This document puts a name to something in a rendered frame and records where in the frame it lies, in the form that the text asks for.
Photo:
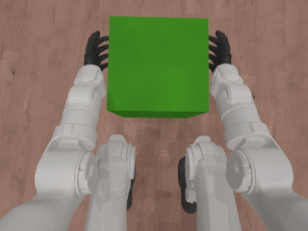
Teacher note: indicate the right robot thigh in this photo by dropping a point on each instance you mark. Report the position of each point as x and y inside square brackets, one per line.
[216, 208]

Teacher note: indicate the robot left upper arm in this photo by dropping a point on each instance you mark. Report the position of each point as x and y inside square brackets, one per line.
[63, 179]

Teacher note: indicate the right robot forearm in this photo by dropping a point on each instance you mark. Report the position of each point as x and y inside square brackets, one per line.
[238, 113]

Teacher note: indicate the robot left hand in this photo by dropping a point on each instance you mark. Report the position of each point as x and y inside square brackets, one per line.
[93, 51]

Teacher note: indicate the robot right upper arm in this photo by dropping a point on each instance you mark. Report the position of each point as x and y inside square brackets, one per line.
[264, 177]

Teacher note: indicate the left robot forearm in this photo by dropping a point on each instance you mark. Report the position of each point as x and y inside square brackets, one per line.
[77, 130]

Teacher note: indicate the robot right shin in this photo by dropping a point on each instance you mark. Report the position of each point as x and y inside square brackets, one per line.
[190, 189]

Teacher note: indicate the robot right hand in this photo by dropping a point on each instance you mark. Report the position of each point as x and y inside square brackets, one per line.
[222, 51]

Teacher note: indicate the carton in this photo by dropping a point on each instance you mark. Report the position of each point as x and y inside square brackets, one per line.
[158, 67]

